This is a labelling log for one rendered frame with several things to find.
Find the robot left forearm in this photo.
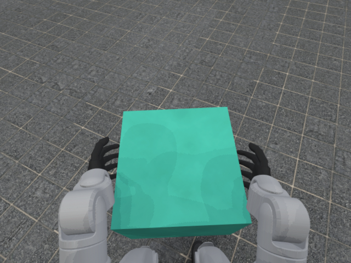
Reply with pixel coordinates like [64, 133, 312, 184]
[58, 168, 115, 263]

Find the carton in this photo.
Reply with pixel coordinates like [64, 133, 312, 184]
[111, 107, 252, 239]

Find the robot right hand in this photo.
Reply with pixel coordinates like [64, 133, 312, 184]
[237, 143, 271, 190]

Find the robot right forearm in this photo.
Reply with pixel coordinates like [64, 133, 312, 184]
[246, 175, 310, 263]

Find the left robot thigh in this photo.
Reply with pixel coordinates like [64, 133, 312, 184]
[119, 248, 158, 263]

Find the right robot thigh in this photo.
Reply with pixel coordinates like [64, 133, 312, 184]
[195, 246, 231, 263]

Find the robot thigh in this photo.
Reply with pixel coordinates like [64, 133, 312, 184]
[119, 248, 158, 263]
[195, 246, 231, 263]

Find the robot left hand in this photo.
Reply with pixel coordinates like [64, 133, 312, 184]
[87, 137, 120, 180]

